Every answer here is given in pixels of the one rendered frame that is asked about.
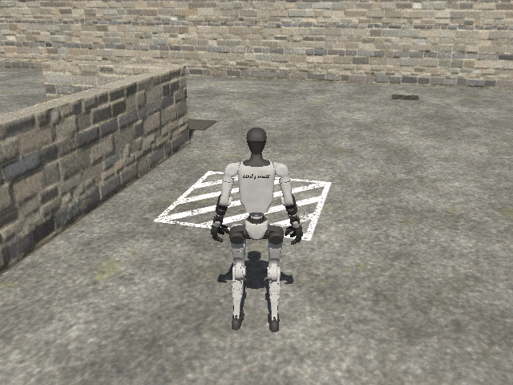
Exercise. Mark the left robot forearm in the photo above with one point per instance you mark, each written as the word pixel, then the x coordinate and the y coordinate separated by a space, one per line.
pixel 219 214

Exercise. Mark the right robot forearm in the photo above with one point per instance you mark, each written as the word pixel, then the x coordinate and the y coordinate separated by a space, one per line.
pixel 293 214

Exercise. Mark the robot right thigh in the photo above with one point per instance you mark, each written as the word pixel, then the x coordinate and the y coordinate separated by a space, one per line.
pixel 275 242

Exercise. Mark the robot right upper arm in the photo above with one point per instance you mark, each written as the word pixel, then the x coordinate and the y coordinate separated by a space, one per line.
pixel 285 183

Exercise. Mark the robot left upper arm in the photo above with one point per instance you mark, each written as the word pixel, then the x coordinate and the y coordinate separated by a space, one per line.
pixel 227 183

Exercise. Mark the left robot hand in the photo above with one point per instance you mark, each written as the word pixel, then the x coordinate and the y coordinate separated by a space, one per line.
pixel 216 230

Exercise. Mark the robot left shin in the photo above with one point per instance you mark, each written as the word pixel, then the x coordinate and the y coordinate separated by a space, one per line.
pixel 237 293

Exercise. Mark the right robot hand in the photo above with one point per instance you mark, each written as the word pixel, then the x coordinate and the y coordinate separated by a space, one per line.
pixel 296 232

